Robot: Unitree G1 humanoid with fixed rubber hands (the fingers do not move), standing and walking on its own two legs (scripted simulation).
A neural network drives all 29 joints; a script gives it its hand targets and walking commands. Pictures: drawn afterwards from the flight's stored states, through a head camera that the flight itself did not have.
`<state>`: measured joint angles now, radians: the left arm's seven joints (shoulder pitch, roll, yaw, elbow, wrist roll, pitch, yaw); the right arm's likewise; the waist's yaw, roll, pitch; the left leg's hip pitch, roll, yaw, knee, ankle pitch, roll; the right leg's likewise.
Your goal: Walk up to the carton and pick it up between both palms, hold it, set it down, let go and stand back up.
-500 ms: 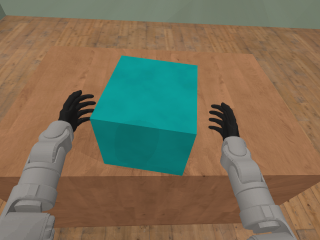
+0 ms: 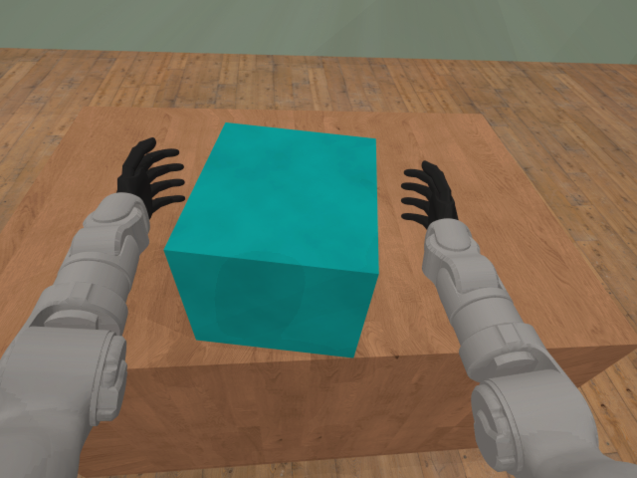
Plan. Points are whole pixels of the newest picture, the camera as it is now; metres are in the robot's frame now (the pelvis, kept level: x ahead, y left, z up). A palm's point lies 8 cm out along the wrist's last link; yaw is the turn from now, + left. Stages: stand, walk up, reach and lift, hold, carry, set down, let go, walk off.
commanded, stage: reach and lift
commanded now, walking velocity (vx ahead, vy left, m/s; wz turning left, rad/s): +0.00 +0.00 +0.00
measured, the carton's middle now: (287, 237) +0.49 +0.02 +0.01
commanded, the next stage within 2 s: none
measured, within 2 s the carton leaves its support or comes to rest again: neither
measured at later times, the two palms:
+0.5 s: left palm (139, 240) +0.45 +0.23 +0.06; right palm (430, 262) +0.40 -0.18 +0.05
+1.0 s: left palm (149, 248) +0.45 +0.22 +0.04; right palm (424, 270) +0.40 -0.18 +0.03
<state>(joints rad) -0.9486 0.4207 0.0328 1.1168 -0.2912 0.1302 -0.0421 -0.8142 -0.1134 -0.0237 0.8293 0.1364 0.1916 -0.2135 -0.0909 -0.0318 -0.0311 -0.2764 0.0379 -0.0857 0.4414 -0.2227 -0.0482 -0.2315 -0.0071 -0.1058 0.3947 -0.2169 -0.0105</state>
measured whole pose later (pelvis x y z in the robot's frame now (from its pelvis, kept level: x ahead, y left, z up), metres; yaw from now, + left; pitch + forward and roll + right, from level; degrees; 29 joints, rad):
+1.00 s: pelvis +0.00 +0.01 -0.01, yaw -1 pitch +17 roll -3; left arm -0.98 0.39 -0.02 1.48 -0.29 -0.33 -0.05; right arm -0.82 -0.11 -0.02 1.20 0.16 -0.26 -0.14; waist -0.09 -0.01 -0.15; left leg -0.64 0.05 -0.09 0.59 -0.26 -0.05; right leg -0.57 0.01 -0.10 0.49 -0.22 -0.01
